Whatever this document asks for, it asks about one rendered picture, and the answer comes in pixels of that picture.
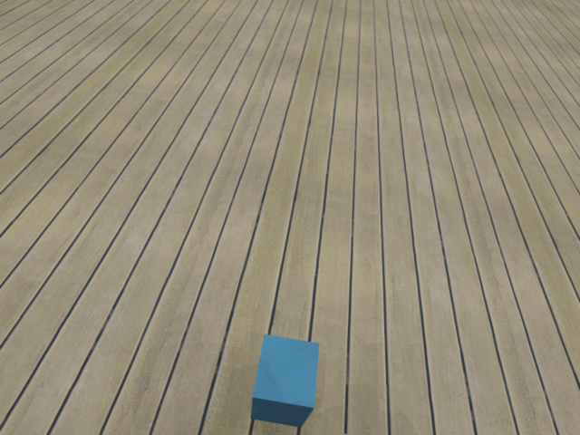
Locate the carton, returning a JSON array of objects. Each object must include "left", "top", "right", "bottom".
[{"left": 251, "top": 334, "right": 319, "bottom": 428}]

